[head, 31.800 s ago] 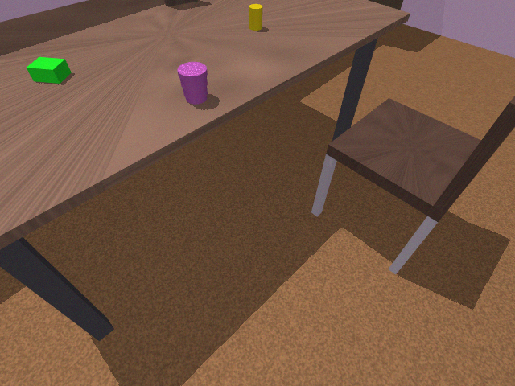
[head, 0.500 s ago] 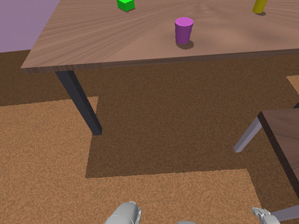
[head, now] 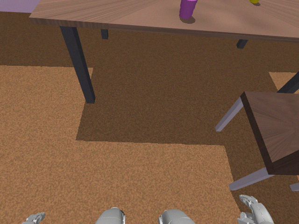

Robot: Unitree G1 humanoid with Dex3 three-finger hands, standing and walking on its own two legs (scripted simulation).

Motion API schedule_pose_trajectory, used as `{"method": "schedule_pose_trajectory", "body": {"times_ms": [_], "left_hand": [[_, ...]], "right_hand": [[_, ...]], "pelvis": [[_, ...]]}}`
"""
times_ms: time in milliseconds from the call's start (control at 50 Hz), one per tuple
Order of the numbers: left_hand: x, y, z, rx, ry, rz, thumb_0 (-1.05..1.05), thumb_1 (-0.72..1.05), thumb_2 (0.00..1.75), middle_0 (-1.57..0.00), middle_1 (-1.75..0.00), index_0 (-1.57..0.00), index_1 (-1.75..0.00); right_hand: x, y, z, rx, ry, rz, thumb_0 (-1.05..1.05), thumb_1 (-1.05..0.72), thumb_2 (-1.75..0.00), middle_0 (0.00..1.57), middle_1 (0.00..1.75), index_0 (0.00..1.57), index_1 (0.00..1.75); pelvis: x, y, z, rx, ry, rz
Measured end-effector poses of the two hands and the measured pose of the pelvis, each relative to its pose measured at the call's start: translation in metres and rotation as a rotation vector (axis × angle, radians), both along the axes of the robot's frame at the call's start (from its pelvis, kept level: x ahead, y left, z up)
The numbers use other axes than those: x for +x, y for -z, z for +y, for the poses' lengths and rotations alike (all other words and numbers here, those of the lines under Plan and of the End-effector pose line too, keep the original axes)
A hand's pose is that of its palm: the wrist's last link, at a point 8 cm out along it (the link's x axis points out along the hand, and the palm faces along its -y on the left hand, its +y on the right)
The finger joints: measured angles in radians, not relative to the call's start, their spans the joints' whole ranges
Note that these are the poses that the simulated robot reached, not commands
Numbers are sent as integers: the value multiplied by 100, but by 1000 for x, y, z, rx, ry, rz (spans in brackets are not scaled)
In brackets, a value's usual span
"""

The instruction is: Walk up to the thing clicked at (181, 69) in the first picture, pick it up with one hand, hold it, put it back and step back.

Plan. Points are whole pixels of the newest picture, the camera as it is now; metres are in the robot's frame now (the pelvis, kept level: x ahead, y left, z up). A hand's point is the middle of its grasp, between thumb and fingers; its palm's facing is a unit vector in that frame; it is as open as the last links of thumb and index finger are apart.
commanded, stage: step back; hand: right
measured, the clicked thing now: (187, 6) +1.02 -0.18 +0.03
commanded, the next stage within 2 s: stand in 1.30 s
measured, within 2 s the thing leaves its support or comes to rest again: neither
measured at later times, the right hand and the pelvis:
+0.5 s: hand out of the picture -0.08 -0.27 -0.16, palm faces -0.10 +0.93 -0.36, open 7.4 cm; pelvis -0.13 -0.01 -0.01, yaw +3 degrees
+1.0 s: hand out of the picture +0.01 -0.29 -0.16, palm faces -0.12 +0.92 -0.37, open 7.4 cm; pelvis -0.08 -0.03 +0.00, yaw +4 degrees
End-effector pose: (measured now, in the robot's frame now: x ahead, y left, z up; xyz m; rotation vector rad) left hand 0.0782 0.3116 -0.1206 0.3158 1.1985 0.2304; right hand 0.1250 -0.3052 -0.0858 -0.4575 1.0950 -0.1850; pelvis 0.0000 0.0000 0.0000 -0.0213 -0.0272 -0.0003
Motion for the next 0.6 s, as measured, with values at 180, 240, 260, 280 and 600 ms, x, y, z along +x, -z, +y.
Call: {"method": "schedule_pose_trajectory", "body": {"times_ms": [180,240,260,280,600], "left_hand": [[-104,-9,-23,58,6,66,1,91,89,-20,-30,-20,-30],[-129,-24,-23,82,-12,72,1,90,89,-20,-30,-21,-30],[-134,-28,-22,91,-18,70,1,90,89,-20,-30,-21,-30],[-138,-31,-20,98,-21,62,1,90,89,-20,-30,-21,-30],[-158,-18,1,39,-39,-24,1,91,89,-20,-30,-20,-30]], "right_hand": [[-54,28,-26,72,38,-51,0,-91,-90,20,30,20,30],[-86,29,-26,102,61,-13,0,-91,-90,20,30,20,30],[-98,30,-27,106,65,-3,0,-91,-90,20,30,20,30],[-109,32,-27,106,67,11,0,-91,-90,20,30,20,30],[-211,25,-15,75,69,136,0,-90,-90,20,30,20,30]], "pelvis": [[-70,11,-24,2,29,-29],[-83,2,-26,53,41,-23],[-87,1,-25,56,31,-19],[-92,0,-25,56,21,-15],[-125,-1,-16,42,-52,-24]]}}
